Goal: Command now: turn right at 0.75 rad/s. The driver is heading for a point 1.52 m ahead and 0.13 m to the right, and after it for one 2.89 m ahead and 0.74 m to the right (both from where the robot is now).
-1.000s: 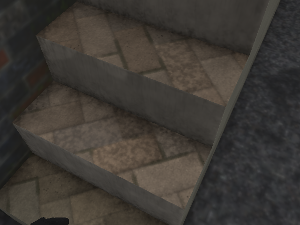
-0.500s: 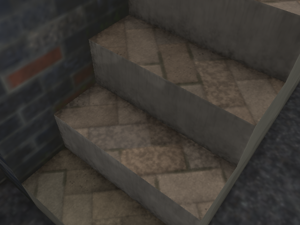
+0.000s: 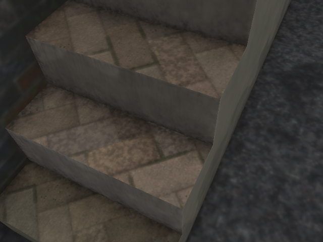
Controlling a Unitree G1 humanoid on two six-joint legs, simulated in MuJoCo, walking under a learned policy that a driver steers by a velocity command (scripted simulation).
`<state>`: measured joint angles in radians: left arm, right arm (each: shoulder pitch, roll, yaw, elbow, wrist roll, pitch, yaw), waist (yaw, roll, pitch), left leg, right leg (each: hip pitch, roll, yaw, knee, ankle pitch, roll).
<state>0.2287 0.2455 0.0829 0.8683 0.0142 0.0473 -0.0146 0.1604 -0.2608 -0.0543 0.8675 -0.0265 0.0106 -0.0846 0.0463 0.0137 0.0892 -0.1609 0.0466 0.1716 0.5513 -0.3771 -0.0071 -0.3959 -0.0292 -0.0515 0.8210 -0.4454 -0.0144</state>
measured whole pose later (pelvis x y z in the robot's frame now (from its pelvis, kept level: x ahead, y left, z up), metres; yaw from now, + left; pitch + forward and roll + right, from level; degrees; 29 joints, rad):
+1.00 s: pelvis -0.04 -0.06 +0.01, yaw -10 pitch +1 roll +0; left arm 0.16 0.27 0.02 0.68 0.03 0.04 0.05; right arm 0.24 -0.29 -0.10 0.75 -0.02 0.05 -0.01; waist -0.03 0.03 0.08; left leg -0.47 -0.08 -0.12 0.88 -0.45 -0.03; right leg -0.18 0.05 0.01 0.46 -0.28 -0.06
